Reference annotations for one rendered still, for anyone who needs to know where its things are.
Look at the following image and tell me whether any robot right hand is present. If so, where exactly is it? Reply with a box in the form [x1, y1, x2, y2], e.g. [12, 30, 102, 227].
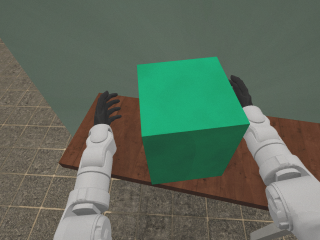
[229, 75, 253, 108]

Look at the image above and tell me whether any robot left hand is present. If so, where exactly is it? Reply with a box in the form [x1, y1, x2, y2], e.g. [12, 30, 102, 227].
[93, 91, 122, 126]

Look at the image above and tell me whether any robot left upper arm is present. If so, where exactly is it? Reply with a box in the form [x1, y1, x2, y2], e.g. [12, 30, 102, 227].
[54, 214, 112, 240]

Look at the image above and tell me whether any carton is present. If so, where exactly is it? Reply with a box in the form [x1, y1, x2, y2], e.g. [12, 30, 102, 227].
[137, 56, 250, 185]

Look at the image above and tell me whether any robot right upper arm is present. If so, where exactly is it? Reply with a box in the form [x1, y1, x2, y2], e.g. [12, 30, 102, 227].
[265, 175, 320, 240]

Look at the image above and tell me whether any left robot forearm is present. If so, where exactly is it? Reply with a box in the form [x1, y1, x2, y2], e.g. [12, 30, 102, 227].
[53, 124, 117, 240]

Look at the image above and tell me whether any table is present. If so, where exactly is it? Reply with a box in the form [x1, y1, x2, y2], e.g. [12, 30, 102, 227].
[58, 93, 320, 240]

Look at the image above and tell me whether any right robot forearm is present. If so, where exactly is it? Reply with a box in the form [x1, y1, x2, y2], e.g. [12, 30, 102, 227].
[243, 105, 320, 186]

